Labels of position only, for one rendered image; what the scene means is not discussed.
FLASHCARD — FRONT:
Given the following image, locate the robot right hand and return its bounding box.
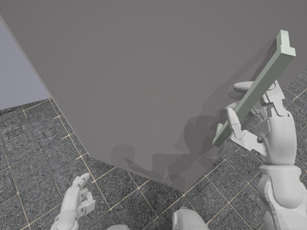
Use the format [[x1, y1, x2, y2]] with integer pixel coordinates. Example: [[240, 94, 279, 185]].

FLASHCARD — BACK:
[[224, 80, 297, 165]]

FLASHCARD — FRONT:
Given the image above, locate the left robot forearm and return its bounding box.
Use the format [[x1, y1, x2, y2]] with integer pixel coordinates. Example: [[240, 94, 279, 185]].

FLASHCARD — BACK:
[[50, 210, 79, 230]]

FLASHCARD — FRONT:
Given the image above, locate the right robot forearm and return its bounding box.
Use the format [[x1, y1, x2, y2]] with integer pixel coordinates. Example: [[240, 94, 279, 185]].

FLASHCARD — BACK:
[[258, 165, 307, 230]]

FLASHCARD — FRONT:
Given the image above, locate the handle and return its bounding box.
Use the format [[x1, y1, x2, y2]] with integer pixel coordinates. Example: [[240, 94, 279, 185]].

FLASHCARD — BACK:
[[213, 30, 296, 147]]

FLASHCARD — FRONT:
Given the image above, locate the robot left hand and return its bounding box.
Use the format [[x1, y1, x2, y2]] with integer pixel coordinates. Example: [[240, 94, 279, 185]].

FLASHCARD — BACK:
[[60, 173, 95, 218]]

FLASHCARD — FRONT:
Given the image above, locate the robot right thigh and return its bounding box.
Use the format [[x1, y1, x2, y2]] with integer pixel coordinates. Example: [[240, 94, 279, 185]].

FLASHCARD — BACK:
[[172, 209, 209, 230]]

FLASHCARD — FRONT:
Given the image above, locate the fridge door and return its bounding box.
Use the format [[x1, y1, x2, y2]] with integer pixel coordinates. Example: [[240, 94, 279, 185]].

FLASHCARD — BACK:
[[0, 0, 307, 193]]

